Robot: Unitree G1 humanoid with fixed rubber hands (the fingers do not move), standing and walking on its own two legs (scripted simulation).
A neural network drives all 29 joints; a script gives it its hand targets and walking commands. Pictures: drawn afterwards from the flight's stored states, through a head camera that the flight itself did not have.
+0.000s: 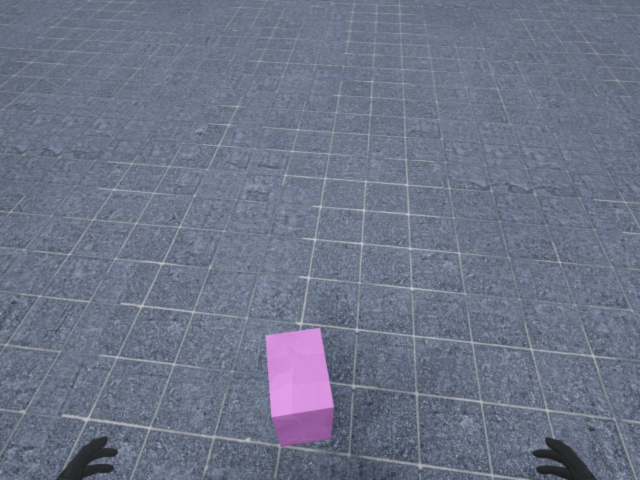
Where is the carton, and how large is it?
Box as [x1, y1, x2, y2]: [265, 328, 333, 446]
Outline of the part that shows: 319,328 265,335 271,417 281,446 330,438 333,405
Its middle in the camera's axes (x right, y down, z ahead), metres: -0.05 +0.42 +1.08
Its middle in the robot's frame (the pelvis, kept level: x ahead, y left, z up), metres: +0.45 +0.05 -0.62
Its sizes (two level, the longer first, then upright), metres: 0.211 0.149 0.291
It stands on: the floor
